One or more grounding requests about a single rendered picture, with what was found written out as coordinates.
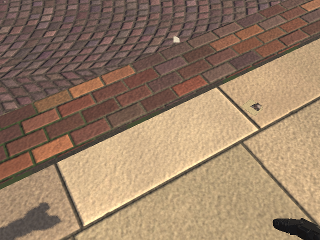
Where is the right robot hand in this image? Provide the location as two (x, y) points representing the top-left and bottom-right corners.
(273, 218), (320, 240)

